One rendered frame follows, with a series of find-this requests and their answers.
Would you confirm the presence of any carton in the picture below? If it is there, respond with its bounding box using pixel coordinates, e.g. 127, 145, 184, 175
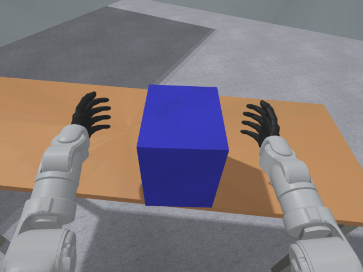
137, 84, 229, 208

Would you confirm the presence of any robot left forearm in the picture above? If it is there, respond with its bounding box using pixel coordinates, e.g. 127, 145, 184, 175
2, 124, 90, 272

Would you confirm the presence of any robot left hand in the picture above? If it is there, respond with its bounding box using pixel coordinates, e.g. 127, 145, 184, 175
71, 91, 111, 138

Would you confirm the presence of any robot right forearm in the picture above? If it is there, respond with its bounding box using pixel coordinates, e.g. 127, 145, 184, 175
259, 135, 363, 272

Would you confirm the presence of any robot left upper arm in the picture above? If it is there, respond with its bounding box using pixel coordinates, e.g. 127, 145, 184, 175
5, 228, 77, 272

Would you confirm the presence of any robot right hand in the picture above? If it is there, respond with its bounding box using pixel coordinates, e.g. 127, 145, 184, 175
240, 100, 280, 148

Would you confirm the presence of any robot right upper arm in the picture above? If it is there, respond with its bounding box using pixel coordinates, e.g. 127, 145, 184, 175
289, 237, 362, 272

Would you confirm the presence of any table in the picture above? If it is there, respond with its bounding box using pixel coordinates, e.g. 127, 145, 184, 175
0, 77, 363, 272

